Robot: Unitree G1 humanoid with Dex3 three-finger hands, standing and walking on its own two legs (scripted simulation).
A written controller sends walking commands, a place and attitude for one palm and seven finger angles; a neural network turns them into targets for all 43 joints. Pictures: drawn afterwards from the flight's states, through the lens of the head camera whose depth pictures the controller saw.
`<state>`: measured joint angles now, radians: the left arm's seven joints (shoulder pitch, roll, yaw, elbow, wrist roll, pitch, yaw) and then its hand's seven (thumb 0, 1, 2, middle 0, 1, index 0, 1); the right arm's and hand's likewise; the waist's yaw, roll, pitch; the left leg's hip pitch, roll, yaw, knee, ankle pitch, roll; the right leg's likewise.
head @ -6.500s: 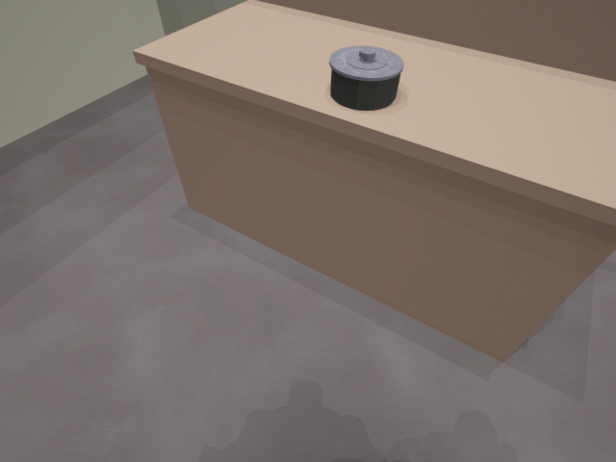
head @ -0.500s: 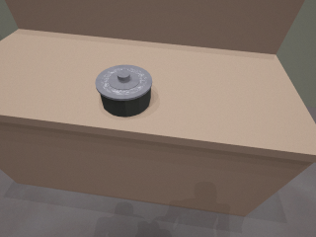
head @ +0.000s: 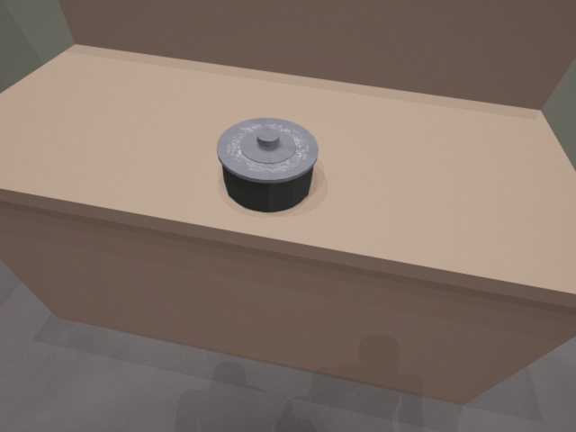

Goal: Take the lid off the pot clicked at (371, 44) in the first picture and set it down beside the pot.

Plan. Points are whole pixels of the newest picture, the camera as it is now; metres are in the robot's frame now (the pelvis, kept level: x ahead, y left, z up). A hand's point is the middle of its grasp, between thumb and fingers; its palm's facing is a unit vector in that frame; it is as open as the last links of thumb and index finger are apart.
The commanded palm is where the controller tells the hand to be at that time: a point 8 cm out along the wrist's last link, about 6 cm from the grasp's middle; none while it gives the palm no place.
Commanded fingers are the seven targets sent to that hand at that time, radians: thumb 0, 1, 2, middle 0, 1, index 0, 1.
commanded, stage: come to a stop and stand still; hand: left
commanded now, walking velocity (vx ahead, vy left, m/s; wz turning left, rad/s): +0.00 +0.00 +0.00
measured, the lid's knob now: (268, 137) +0.60 +0.09 +0.08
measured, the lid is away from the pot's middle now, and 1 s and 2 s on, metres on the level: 0.00 0.00 0.00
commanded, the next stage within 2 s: look again from close up in 0.16 s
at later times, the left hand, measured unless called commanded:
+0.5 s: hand out of the picture -0.05 +0.17 -0.18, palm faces +0.08 -0.99 -0.15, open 7.4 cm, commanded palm none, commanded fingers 0.00 0.90 0.90 -0.20 -0.30 -0.20 -0.30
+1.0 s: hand out of the picture -0.10 +0.17 -0.18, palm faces +0.11 -0.99 -0.12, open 7.4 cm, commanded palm none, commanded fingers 0.00 0.90 0.90 -0.20 -0.30 -0.20 -0.30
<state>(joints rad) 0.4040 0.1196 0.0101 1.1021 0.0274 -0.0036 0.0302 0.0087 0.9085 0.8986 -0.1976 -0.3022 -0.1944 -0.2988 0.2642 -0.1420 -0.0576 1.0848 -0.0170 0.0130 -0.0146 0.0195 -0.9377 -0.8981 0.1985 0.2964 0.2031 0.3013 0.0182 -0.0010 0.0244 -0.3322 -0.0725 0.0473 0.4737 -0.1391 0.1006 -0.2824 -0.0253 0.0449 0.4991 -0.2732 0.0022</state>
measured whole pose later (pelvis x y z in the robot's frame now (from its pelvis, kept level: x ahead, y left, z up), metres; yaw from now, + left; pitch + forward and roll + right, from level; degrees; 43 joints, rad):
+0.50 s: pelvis +0.00 +0.02 +0.00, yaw +0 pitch -2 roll -1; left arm 0.41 0.12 0.02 1.11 0.03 -0.01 0.03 0.01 0.91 0.90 -0.20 -0.30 -0.19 -0.30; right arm 0.29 -0.14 -0.05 1.10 -0.01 0.01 -0.01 0.01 -0.93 -0.90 0.20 0.30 0.20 0.30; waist 0.02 0.00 0.00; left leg -0.30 -0.10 0.08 0.41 -0.11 0.12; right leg -0.27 -0.03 0.11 0.49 -0.29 -0.02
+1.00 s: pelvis -0.03 +0.03 +0.00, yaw +0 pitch -3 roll -1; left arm 0.45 0.09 0.02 1.12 0.04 -0.01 0.03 0.01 0.91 0.90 -0.20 -0.30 -0.19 -0.30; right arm 0.28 -0.13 -0.06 1.11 -0.01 0.02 -0.01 0.01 -0.92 -0.90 0.20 0.30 0.20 0.30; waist 0.03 0.00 0.00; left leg -0.32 -0.11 0.10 0.42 -0.17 0.11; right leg -0.30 -0.03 0.14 0.51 -0.32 -0.03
